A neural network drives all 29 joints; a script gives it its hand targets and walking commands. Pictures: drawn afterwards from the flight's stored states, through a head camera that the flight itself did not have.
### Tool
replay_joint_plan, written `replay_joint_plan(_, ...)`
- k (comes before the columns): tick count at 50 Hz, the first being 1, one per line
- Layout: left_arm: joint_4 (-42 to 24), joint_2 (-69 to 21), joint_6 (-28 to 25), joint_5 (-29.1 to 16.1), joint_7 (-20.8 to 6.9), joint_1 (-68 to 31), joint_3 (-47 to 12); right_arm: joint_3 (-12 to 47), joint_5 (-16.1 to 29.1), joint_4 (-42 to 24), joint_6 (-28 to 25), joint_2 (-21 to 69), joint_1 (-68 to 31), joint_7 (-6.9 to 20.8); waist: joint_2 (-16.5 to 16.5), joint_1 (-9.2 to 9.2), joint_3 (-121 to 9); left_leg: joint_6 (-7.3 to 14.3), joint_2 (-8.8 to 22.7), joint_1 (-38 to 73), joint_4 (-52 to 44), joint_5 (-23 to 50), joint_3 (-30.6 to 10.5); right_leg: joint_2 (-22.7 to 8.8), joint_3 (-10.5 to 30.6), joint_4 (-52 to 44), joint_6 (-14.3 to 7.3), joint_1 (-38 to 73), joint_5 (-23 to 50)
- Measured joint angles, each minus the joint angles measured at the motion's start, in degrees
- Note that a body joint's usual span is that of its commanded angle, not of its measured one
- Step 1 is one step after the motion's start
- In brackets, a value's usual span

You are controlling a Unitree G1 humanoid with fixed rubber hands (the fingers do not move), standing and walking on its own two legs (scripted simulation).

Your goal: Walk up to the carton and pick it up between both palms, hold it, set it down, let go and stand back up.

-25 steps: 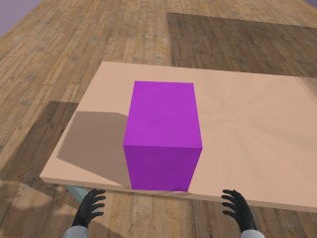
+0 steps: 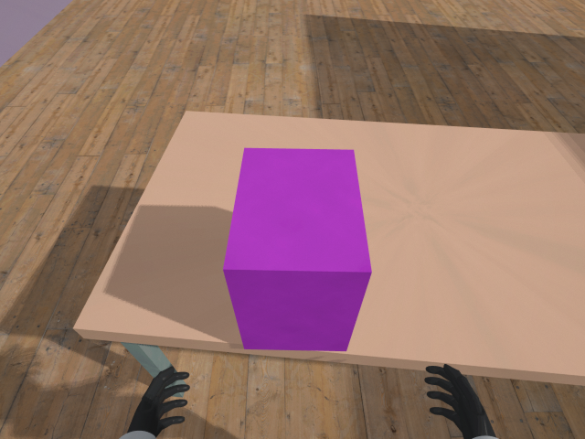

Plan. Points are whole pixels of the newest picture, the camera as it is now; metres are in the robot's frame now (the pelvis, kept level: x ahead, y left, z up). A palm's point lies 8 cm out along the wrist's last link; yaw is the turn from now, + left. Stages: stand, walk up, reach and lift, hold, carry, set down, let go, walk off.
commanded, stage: let go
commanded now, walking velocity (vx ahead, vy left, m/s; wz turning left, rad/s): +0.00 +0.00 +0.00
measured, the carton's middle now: (297, 253) +0.42 +0.02 -0.05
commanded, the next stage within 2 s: stand in 0.44 s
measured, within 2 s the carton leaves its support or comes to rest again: neither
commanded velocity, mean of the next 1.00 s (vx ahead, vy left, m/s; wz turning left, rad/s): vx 0.00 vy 0.00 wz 0.00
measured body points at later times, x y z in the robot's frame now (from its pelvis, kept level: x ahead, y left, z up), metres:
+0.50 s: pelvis -0.01 +0.00 +0.00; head -0.01 +0.00 +0.45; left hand +0.15 +0.22 -0.09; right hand +0.14 -0.23 -0.10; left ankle -0.02 +0.13 -0.74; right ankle +0.01 -0.12 -0.74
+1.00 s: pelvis -0.02 +0.01 -0.01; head -0.04 +0.01 +0.44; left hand +0.09 +0.23 -0.13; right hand -0.02 -0.24 -0.15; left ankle -0.02 +0.13 -0.74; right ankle +0.01 -0.12 -0.74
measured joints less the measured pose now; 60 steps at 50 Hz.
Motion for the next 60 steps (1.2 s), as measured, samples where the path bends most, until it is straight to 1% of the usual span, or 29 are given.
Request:
replay_joint_plan(5, 0.52, 0.03, 2.26, 0.75, 0.17, -0.81, -0.05, -0.61, -1.37, 1.12, 1.24, -0.06, -0.93, 0.22, -0.11, -0.22, 0.20, -0.11, 0.08, -0.05, 0.02, 0.17, 0.01, 0.09, 0.02, 0.01, -0.14, -0.06, 0.18)
replay_joint_plan(11, -1.01, -0.04, 3.15, 1.19, 0.47, -0.49, -0.08, -1.05, -1.69, 0.84, 1.59, -0.22, -0.39, 0.43, -0.13, -0.36, 0.41, -0.12, 0.08, 0.17, -0.02, 0.32, 0.11, 0.09, 0.13, 0.23, -0.13, 0.00, 0.24)
replay_joint_plan(15, -0.80, -0.20, 5.30, 1.10, 0.64, -0.81, -0.17, -1.28, -2.16, 0.62, 3.03, -0.25, -0.03, 0.71, -0.06, -0.19, 0.29, -0.07, 0.03, 0.42, -0.37, 0.54, 0.39, 0.06, 0.40, 0.34, -0.15, -0.08, 0.30)
replay_joint_plan(18, -1.42, -0.27, 5.40, 0.53, 0.95, -0.80, -0.51, -1.41, -2.31, -0.66, 3.18, -0.17, 0.46, 0.86, -0.03, -0.22, 0.44, -0.05, -0.03, 0.26, -0.31, 0.63, 0.37, 0.00, 0.40, 0.56, -0.14, -0.30, 0.30)
replay_joint_plan(22, -1.02, -0.51, 5.96, 0.96, 0.58, -1.15, -0.30, -1.20, -2.53, -0.64, 3.76, -0.11, 0.03, 0.84, -0.04, -0.42, 0.69, -0.04, -0.10, 0.43, -0.50, 0.85, 0.46, -0.06, 0.49, 0.61, -0.14, -0.28, 0.42)
replay_joint_plan(23, -0.70, -0.54, 5.71, 1.53, 0.48, -1.08, -0.24, -1.15, -2.64, -0.67, 4.54, -0.15, -0.01, 0.88, -0.04, -0.34, 0.32, -0.04, -0.10, 0.08, -0.38, 0.83, 0.62, -0.07, 0.64, 0.90, -0.11, -0.79, 0.38)
replay_joint_plan(25, 1.08, -0.49, 2.51, 3.50, 0.05, -0.03, 0.23, -0.84, -3.04, -0.58, 9.32, -0.88, -0.41, 1.08, 0.27, -0.05, -1.50, -0.06, 0.18, -2.25, 1.28, 0.10, 1.44, 0.18, 1.48, 2.68, 0.16, -3.60, -0.03)
replay_joint_plan(26, 2.01, -0.33, 1.08, 3.95, -0.15, 0.69, 0.50, -0.89, -3.14, -0.34, 11.73, -1.31, -0.64, 1.18, 0.48, -0.10, -2.12, -0.02, 0.33, -3.23, 2.23, -0.40, 1.85, 0.32, 1.91, 3.61, 0.27, -4.77, -0.29)
replay_joint_plan(28, 3.80, 0.01, -0.78, 4.21, -0.50, 1.92, 1.05, -1.28, -2.85, 0.38, 14.87, -2.25, -0.45, 1.23, 0.88, -0.27, -3.09, 0.10, 0.48, -4.91, 4.11, -1.39, 2.47, 0.46, 2.58, 5.59, 0.37, -6.80, -0.99)
replay_joint_plan(33, 6.79, 0.05, -2.23, 4.03, -0.57, 5.15, 1.99, -2.41, -2.52, 3.57, 17.88, -4.32, 2.44, 1.49, 1.20, -0.57, -5.51, 0.44, 0.65, -7.39, 6.74, -2.92, 3.86, 0.67, 4.05, 8.55, 0.60, -10.07, -2.15)
replay_joint_plan(43, 9.54, -0.97, -3.06, 3.85, -0.26, 8.09, 1.63, -2.77, -2.48, 7.89, 17.67, -4.04, 7.40, 1.03, -0.06, -2.15, -7.14, 1.24, -0.05, -8.08, 6.15, -2.25, 6.13, 0.28, 6.37, 9.58, 1.15, -12.35, -1.57)
replay_joint_plan(47, 10.19, -1.38, -3.40, 3.70, -0.06, 8.20, 1.56, -2.43, -2.37, 9.45, 17.54, -3.10, 8.24, 0.68, -0.45, -2.11, -7.62, 1.32, -0.21, -7.79, 5.07, -1.46, 6.75, 0.24, 6.99, 8.94, 1.23, -12.47, -0.83)
replay_joint_plan(54, 12.29, -2.49, -3.64, 3.49, 0.41, 8.58, 1.46, -2.27, -2.28, 11.63, 17.08, -2.55, 8.48, 0.34, 0.80, -2.12, -8.26, 1.53, -0.45, -7.51, 3.55, -0.35, 7.47, 0.16, 7.69, 7.78, 1.40, -12.61, 0.29)
replay_joint_plan(60, 14.44, -2.72, -3.68, 3.54, 0.92, 9.17, 1.54, -2.46, -2.35, 13.48, 16.71, -2.32, 8.23, 0.28, 1.01, -2.06, -8.05, 1.42, -0.28, -7.22, 3.09, 0.04, 7.95, 0.42, 8.15, 7.57, 1.23, -12.65, 0.73)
